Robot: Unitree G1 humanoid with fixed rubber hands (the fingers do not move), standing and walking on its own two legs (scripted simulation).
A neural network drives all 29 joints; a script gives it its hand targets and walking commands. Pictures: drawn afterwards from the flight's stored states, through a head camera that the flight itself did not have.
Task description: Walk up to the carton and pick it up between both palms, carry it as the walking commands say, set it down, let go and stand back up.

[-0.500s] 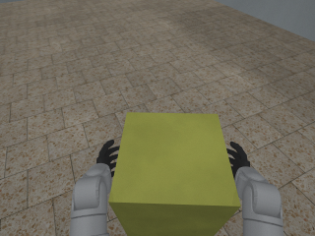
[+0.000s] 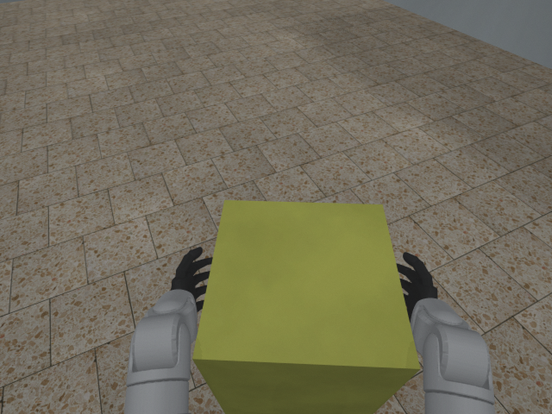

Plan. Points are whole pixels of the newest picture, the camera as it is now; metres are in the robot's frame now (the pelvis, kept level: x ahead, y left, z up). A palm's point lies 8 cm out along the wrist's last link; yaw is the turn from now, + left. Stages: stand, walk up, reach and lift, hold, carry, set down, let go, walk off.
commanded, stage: carry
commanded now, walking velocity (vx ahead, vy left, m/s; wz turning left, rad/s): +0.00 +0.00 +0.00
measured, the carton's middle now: (298, 317) +0.29 -0.01 -0.03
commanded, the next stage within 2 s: hold in 0.64 s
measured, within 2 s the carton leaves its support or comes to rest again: neither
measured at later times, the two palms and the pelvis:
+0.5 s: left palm (184, 302) +0.27 +0.16 +0.04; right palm (420, 309) +0.26 -0.17 +0.04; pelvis +0.00 +0.00 +0.00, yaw +0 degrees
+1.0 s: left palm (183, 315) +0.25 +0.16 +0.04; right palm (423, 316) +0.25 -0.18 +0.04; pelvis -0.02 -0.01 +0.01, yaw +1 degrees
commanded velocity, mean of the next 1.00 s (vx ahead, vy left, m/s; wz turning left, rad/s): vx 0.00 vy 0.00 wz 0.00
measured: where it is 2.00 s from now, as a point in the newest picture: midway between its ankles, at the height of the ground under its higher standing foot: outside the picture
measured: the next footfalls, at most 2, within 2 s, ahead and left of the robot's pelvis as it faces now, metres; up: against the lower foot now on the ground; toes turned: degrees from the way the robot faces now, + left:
none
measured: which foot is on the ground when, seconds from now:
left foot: down 0.00-1.00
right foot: down 0.00-1.00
